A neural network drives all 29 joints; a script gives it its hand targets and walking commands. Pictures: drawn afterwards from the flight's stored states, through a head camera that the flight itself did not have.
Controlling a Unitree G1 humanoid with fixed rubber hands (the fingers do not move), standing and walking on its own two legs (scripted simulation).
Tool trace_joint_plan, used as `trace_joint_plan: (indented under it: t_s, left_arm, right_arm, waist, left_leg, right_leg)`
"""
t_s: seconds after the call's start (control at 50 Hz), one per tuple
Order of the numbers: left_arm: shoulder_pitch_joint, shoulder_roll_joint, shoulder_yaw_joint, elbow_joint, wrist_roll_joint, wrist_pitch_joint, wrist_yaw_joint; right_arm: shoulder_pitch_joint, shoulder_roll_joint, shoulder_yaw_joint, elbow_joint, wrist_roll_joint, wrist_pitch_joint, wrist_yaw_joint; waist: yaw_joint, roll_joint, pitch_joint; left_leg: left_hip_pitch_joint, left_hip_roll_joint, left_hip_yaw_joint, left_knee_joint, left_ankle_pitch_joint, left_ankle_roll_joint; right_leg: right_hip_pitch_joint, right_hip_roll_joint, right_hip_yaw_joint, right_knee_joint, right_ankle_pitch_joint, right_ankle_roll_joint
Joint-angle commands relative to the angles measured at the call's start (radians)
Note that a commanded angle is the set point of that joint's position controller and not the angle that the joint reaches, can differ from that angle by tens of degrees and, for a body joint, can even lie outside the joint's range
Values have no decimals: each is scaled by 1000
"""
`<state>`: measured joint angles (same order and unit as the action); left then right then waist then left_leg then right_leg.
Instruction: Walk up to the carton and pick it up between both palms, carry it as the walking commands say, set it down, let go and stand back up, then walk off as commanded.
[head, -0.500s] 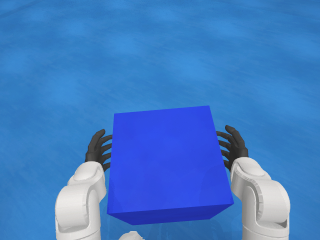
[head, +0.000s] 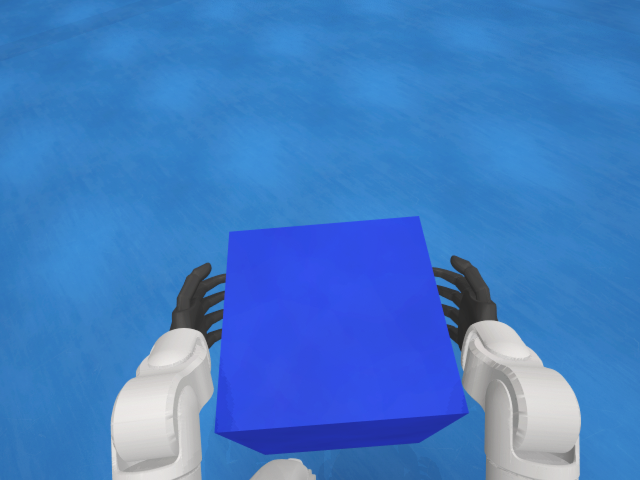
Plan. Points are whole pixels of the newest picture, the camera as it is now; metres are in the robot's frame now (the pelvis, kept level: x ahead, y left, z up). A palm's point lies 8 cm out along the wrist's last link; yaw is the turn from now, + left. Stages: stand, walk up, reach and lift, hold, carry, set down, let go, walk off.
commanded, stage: carry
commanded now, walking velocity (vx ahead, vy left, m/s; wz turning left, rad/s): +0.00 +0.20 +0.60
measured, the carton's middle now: (333, 348) +0.26 +0.00 +0.02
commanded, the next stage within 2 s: none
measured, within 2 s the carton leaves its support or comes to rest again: neither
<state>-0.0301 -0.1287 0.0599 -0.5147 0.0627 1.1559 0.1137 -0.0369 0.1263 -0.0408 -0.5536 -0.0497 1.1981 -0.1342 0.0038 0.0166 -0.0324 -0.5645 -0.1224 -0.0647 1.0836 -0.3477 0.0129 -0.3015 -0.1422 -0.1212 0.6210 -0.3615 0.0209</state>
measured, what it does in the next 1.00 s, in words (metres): steps to the left: left foot, then right foot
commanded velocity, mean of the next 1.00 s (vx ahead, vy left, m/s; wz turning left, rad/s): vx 0.35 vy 0.01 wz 0.02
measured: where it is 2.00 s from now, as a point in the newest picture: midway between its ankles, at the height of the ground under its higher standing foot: (204, 349)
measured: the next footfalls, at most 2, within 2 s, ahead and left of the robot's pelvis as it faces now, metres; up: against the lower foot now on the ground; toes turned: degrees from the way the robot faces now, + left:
left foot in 0.18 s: +0.09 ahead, +0.28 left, +0.00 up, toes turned +5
right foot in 0.50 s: +0.03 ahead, +0.09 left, +0.00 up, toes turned +6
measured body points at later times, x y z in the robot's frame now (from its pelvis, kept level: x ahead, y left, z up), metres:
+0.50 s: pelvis +0.00 +0.17 +0.00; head +0.00 +0.17 +0.45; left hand +0.23 +0.37 +0.09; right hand +0.29 +0.08 +0.09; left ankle +0.05 +0.28 -0.73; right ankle -0.01 +0.08 -0.72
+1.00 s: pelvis +0.11 +0.29 +0.02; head +0.11 +0.31 +0.47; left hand +0.32 +0.50 +0.09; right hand +0.40 +0.21 +0.11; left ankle +0.09 +0.40 -0.73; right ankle +0.07 +0.15 -0.67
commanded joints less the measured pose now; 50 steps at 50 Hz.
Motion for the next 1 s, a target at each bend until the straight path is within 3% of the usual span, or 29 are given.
trace_joint_plan:
  t_s: [0.0, 0.08, 0.12, 0.14, 0.16, 0.18, 0.22, 0.26, 0.28, 0.32, 0.38, 0.44, 0.46, 0.48, 0.52, 0.54, 0.58, 0.68, 0.76, 0.78, 0.8, 0.82, 0.84, 0.86, 0.88, 0.9, 0.92, 0.94, 0.98]
  left_arm:
    - [-316, -722, -593, -156, -320, 27, -122]
    - [-317, -790, -606, -136, -341, 37, -119]
    - [-315, -757, -595, -143, -318, 31, -115]
    - [-376, -768, -625, -173, -333, 32, -106]
    - [-371, -783, -641, -168, -339, 33, -109]
    - [-416, -791, -657, -166, -344, 32, -110]
    - [-406, -856, -705, -175, -371, 29, -112]
    - [-440, -911, -739, -202, -372, 7, -112]
    - [-495, -929, -764, -266, -396, -14, -116]
    - [-472, -933, -751, -256, -384, -19, -117]
    - [-370, -870, -684, -158, -331, -6, -118]
    - [-321, -800, -643, -72, -307, 19, -121]
    - [-329, -790, -647, -72, -316, 26, -124]
    - [-336, -770, -640, -79, -318, 21, -124]
    - [-314, -719, -613, -58, -306, 36, -115]
    - [-318, -707, -598, -27, -290, 46, -119]
    - [-352, -692, -613, -50, -310, 61, -119]
    - [-392, -688, -620, -112, -325, 64, -102]
    - [-386, -693, -635, -142, -331, 63, -92]
    - [-318, -678, -614, -108, -318, 64, -87]
    - [-370, -705, -629, -124, -322, 64, -89]
    - [-383, -684, -623, -112, -299, 72, -80]
    - [-384, -689, -636, -138, -302, 71, -85]
    - [-390, -704, -654, -117, -306, 63, -86]
    - [-467, -750, -705, -201, -336, 46, -90]
    - [-366, -765, -681, -126, -320, 53, -90]
    - [-446, -803, -710, -184, -338, 45, -93]
    - [-407, -809, -695, -157, -333, 45, -98]
    - [-481, -845, -737, -195, -353, 30, -92]
  right_arm:
    - [-385, 784, 686, -96, 295, 22, 107]
    - [-439, 825, 679, -142, 314, 29, 102]
    - [-402, 801, 662, -108, 316, 23, 103]
    - [-388, 819, 629, -100, 314, 16, 108]
    - [-370, 769, 598, -104, 287, 10, 106]
    - [-365, 802, 595, -80, 307, 11, 120]
    - [-352, 838, 581, -76, 298, 0, 129]
    - [-336, 893, 586, -76, 305, -25, 142]
    - [-316, 918, 596, -73, 304, -38, 152]
    - [-314, 933, 623, -83, 321, -46, 158]
    - [-349, 863, 637, -113, 314, -46, 150]
    - [-326, 791, 626, -41, 280, -18, 138]
    - [-319, 766, 622, -37, 270, -7, 137]
    - [-328, 772, 632, -21, 275, -3, 137]
    - [-344, 741, 638, -32, 262, 17, 125]
    - [-411, 711, 638, -58, 250, 23, 120]
    - [-408, 708, 623, -28, 248, 39, 108]
    - [-398, 741, 626, -18, 268, 48, 99]
    - [-407, 743, 623, -70, 290, 42, 92]
    - [-395, 738, 631, -81, 289, 38, 83]
    - [-425, 740, 631, -108, 297, 37, 88]
    - [-394, 726, 606, -72, 297, 42, 91]
    - [-383, 729, 609, -63, 290, 37, 88]
    - [-334, 733, 594, -31, 278, 31, 89]
    - [-395, 781, 607, -88, 306, 15, 104]
    - [-332, 758, 602, -85, 283, 15, 103]
    - [-395, 802, 616, -117, 306, 4, 113]
    - [-393, 804, 621, -120, 309, 2, 121]
    - [-366, 833, 595, -85, 309, -9, 127]
  waist:
    - [-8, -248, -123]
    - [-5, -427, -221]
    - [-29, -266, -283]
    - [-47, 17, -304]
    - [-25, 336, -307]
    - [-14, 284, -296]
    - [-11, 246, -351]
    - [-15, 296, -414]
    - [-23, 198, -426]
    - [-27, 181, -464]
    - [-26, 164, -444]
    - [1, 156, -356]
    - [10, 126, -372]
    - [21, 39, -350]
    - [11, -343, -165]
    - [2, -215, -55]
    - [-2, -98, -46]
    - [7, -178, -116]
    - [2, -154, -161]
    - [-8, -194, -222]
    - [-16, -148, -305]
    - [-34, 39, -368]
    - [-31, 230, -345]
    - [-27, 287, -305]
    - [-26, 225, -338]
    - [-27, 108, -323]
    - [-24, 160, -253]
    - [-28, 105, -293]
    - [-33, 239, -242]
  left_leg:
    - [-203, 105, 117, -72, -16, -71]
    - [48, 116, 196, -411, -31, -49]
    - [274, 41, 211, -627, 121, -49]
    - [432, 172, -62, -654, 417, -3]
    - [523, 412, -424, -641, 896, 86]
    - [455, 432, -479, -644, 805, 113]
    - [425, 354, -329, -611, 667, 118]
    - [470, 324, -231, -591, 620, 112]
    - [478, 314, -246, -606, 582, 115]
    - [541, 342, -285, -611, 632, 151]
    - [464, 352, -318, -757, 102, 193]
    - [321, 272, -254, -794, -161, 152]
    - [233, 230, -187, -778, -201, 114]
    - [127, 170, -129, -726, -219, 66]
    - [-20, 45, 93, -372, 10, -6]
    - [-45, 103, 83, -318, 26, -12]
    - [-103, 111, 61, -279, 89, -24]
    - [-77, 107, 113, -401, 122, -30]
    - [102, 91, 188, -706, 126, -10]
    - [188, 66, 198, -797, 152, 9]
    - [408, 79, 177, -722, 104, 23]
    - [613, 204, -55, -739, 9, 84]
    - [710, 368, -353, -820, -54, 160]
    - [749, 445, -528, -853, 12, 216]
    - [785, 447, -493, -801, 197, 210]
    - [749, 442, -403, -791, 251, 199]
    - [673, 415, -352, -812, 272, 170]
    - [627, 374, -270, -822, 308, 163]
    - [626, 367, -269, -858, 333, 165]
  right_leg:
    - [290, -275, 13, -133, 734, -85]
    - [242, -246, -118, 2, 614, -19]
    - [128, -164, -162, 201, 437, 40]
    - [-107, -79, -127, 406, -37, 80]
    - [-363, 40, -88, 592, -436, 130]
    - [-334, 33, 83, 642, -427, 100]
    - [-287, 35, 107, 641, -326, 66]
    - [-276, 35, 102, 568, -236, 48]
    - [-233, 59, 94, 492, -216, 46]
    - [-196, 87, 96, 357, -207, 44]
    - [-96, 123, 58, 182, -145, 27]
    - [83, 144, 13, -147, -35, 13]
    - [235, 112, 17, -249, 21, 8]
    - [338, 33, 137, -324, -101, -23]
    - [216, -273, 512, -587, -382, -113]
    - [125, -278, 436, -593, -385, -122]
    - [198, -228, 368, -585, -277, -96]
    - [355, -167, 206, -503, -33, -159]
    - [327, -124, 72, -351, 126, -137]
    - [389, -69, -5, -212, 346, -103]
    - [276, -48, -50, -80, 442, -65]
    - [59, -10, -63, 168, 352, -29]
    - [-218, 93, -76, 335, -40, 13]
    - [-366, 129, 42, 409, -221, 3]
    - [-400, 104, 106, 448, -212, -16]
    - [-384, 86, 100, 388, -198, -11]
    - [-390, 75, 92, 346, -168, -9]
    - [-303, 80, 73, 249, -125, -2]
    - [-331, 122, 32, 202, -74, 11]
